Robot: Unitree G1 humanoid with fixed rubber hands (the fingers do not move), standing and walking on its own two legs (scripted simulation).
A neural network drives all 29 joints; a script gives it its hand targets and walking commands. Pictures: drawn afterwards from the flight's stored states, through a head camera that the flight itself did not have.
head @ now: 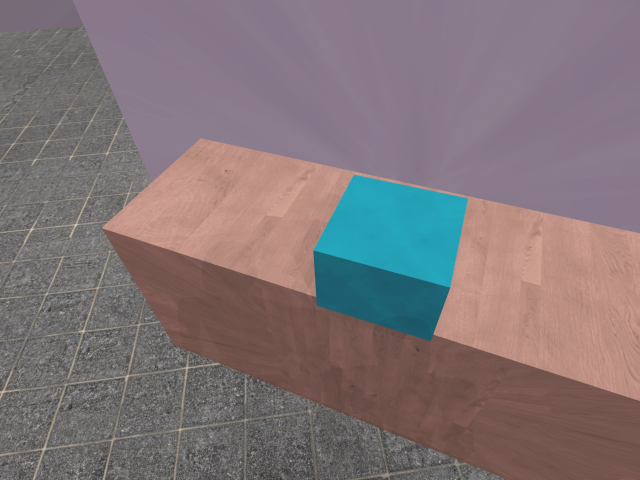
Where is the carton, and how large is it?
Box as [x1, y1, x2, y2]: [313, 175, 467, 340]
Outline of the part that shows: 353,175 313,250 317,305 430,340 450,286 467,198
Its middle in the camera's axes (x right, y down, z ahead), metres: +0.14 +0.02 +0.75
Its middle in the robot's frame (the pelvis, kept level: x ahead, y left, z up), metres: +0.54 -0.08 -0.09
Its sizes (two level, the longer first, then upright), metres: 0.226 0.222 0.165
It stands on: a pedestal, 0.59 m high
